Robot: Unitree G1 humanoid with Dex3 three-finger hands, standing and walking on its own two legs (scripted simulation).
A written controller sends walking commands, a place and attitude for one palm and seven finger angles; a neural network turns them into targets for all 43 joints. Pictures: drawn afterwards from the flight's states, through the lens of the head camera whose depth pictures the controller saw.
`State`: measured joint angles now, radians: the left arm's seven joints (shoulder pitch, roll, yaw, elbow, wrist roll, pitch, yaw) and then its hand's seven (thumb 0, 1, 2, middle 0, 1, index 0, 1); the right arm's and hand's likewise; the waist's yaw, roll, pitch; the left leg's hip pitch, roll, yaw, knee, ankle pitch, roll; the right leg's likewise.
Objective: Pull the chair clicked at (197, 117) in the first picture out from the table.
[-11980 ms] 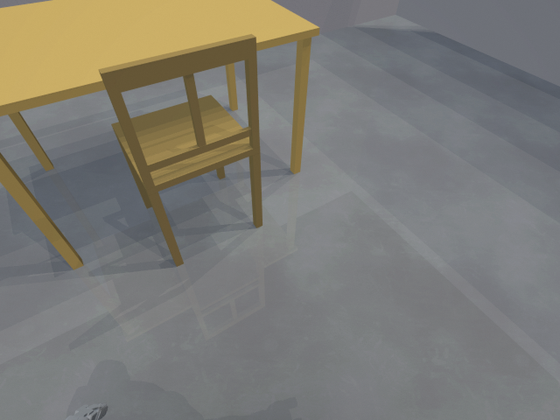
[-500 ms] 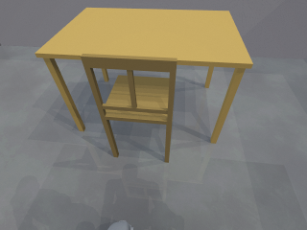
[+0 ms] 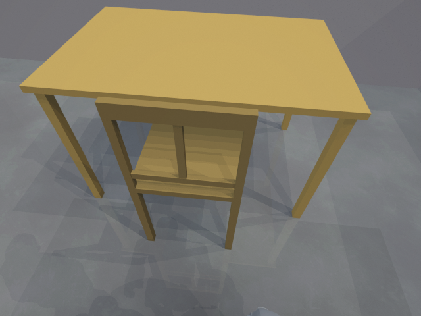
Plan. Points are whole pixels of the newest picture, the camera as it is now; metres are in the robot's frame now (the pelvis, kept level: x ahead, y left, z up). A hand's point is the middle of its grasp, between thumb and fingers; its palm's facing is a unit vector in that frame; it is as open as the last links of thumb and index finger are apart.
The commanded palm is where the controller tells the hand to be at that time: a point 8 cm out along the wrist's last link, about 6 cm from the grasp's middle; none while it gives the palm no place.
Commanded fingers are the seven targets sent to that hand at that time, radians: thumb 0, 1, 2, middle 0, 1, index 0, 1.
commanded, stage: take the last steps up to it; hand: left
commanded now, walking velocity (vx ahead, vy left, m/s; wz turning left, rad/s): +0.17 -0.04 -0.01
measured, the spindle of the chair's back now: (180, 152) +0.58 +0.13 -0.11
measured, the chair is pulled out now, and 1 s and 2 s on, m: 0.00 0.00 0.00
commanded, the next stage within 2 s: come to a stop and stand still in 0.04 s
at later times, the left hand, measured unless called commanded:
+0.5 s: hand out of the picture +0.15 +0.17 -0.18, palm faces +0.07 -0.97 -0.23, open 7.3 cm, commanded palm none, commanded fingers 0.00 0.90 0.90 -0.20 -0.30 -0.20 -0.30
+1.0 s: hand out of the picture +0.06 +0.14 -0.18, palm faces +0.04 -0.97 -0.22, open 7.4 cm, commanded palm none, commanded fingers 0.00 0.90 0.90 -0.20 -0.30 -0.20 -0.30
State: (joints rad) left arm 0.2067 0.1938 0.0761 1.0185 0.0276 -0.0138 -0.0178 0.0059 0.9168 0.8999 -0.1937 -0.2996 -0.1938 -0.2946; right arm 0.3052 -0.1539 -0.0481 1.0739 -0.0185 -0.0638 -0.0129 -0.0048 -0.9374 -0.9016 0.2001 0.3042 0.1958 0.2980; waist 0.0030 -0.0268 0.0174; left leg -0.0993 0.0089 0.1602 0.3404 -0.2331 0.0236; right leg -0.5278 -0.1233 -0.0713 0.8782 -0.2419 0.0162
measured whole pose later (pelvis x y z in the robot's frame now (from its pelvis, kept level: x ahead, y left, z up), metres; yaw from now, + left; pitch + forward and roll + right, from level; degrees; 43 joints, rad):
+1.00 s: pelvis +0.06 -0.04 -0.01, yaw +0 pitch -1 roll +1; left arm 0.29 0.15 0.02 1.12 0.01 0.01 0.02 0.01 0.91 0.90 -0.20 -0.30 -0.20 -0.30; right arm 0.22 -0.18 -0.04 1.10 0.00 0.03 -0.02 0.00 -0.93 -0.90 0.20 0.30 0.20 0.30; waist -0.01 0.02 0.02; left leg -0.28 0.04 0.05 0.43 -0.15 -0.02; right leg -0.11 -0.02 -0.04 0.46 -0.31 0.00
